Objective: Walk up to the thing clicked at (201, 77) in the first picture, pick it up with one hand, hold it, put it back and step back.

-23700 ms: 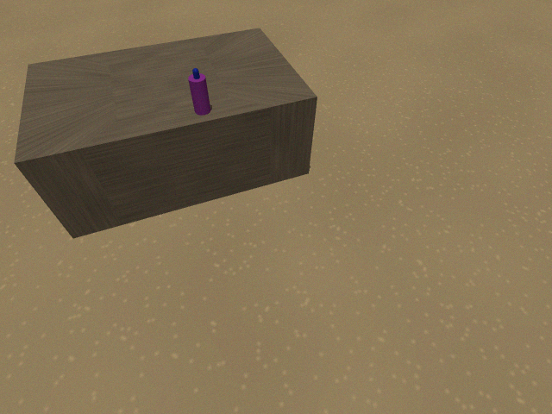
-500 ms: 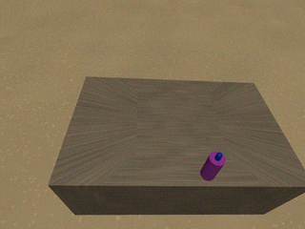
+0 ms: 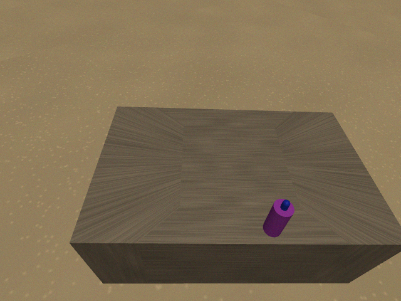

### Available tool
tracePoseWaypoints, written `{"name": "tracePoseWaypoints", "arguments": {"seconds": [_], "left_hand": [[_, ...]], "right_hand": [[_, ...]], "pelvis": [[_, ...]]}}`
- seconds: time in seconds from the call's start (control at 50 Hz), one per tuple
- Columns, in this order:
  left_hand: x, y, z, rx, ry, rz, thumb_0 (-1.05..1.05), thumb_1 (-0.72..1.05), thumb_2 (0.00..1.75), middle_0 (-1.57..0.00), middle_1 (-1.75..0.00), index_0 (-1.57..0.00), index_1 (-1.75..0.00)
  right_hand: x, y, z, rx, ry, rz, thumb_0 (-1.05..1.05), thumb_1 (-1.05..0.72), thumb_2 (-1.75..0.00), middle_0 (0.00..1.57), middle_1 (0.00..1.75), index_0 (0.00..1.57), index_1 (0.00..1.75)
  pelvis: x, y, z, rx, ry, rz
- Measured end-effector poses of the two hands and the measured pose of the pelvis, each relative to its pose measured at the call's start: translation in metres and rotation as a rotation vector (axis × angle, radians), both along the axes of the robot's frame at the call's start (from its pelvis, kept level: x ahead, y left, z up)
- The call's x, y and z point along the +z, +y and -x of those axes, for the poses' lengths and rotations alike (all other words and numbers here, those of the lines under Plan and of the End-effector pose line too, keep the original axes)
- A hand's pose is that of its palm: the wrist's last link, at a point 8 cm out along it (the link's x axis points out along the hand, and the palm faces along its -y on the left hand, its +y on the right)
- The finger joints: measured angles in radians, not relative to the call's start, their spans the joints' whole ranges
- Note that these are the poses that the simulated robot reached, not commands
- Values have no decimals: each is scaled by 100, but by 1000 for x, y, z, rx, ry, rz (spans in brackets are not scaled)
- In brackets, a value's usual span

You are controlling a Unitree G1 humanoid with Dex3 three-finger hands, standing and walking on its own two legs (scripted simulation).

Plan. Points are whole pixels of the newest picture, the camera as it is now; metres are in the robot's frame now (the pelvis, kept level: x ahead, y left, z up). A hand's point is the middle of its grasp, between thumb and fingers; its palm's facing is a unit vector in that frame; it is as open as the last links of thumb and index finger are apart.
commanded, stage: home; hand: right
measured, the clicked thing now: (279, 216) +0.43 -0.26 -0.24
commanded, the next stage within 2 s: stand in 0.74 s
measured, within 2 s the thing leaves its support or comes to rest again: neither
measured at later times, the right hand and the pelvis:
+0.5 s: hand out of the picture +0.06 -0.26 -0.15, palm faces -0.05 +0.93 -0.37, open 17.4 cm; pelvis +0.00 +0.00 +0.00, yaw +0 degrees
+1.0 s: hand out of the picture +0.07 -0.26 -0.16, palm faces -0.05 +0.93 -0.36, open 16.3 cm; pelvis +0.01 -0.01 +0.00, yaw +1 degrees
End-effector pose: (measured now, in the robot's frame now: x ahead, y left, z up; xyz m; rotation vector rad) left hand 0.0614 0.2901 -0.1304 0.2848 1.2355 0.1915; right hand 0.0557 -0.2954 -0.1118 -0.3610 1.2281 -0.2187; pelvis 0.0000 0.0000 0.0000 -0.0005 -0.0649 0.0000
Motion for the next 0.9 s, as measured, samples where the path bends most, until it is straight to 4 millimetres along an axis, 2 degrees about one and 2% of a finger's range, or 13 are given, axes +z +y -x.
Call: {"name": "tracePoseWaypoints", "arguments": {"seconds": [0.18, 0.32, 0.7, 0.9], "left_hand": [[-1, -2, 19, 15, 52, 2, 0, 90, 90, -20, -30, -20, -30], [-4, -8, 24, 19, 75, 15, 0, 90, 90, -20, -30, -20, -30], [4, -7, -7, 9, 4, 8, 0, 90, 90, -20, -30, -20, -30], [6, -5, -8, 8, 10, -2, 0, 90, 90, -20, -30, -20, -30]], "right_hand": [[-3, -4, 5, 3, 30, -9, 0, 55, -4, 6, 5, 6, 4], [-4, -4, 5, 5, 45, -16, 0, 54, -4, 6, 5, 6, 5], [-3, -5, -13, 14, 6, -17, 0, 54, -5, 6, 5, 6, 5], [-4, -7, -10, 10, 19, -23, 0, 53, -5, 7, 6, 7, 6]], "pelvis": [[1, -3, 2, 3, 7, 0], [1, -4, 0, 5, 10, 3], [1, -5, -5, 9, 9, 2], [2, -6, -5, 8, 15, 1]]}}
